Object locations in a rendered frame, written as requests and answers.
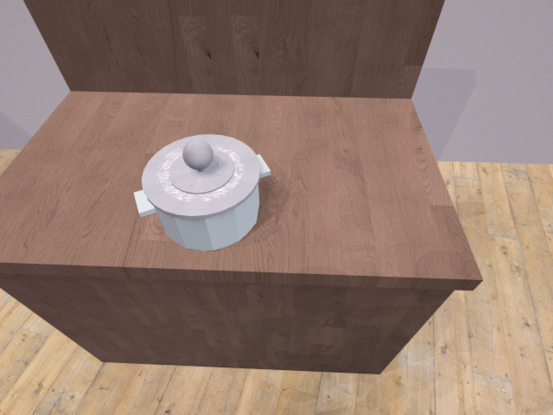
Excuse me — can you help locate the pot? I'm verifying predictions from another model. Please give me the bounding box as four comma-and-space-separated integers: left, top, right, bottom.
134, 154, 270, 251

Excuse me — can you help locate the table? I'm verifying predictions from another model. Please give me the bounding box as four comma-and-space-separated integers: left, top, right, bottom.
0, 0, 483, 374

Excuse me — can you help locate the lid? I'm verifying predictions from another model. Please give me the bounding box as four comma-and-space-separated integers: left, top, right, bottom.
142, 134, 261, 220

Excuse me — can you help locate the knob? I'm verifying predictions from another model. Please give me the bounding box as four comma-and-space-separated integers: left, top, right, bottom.
182, 139, 213, 170

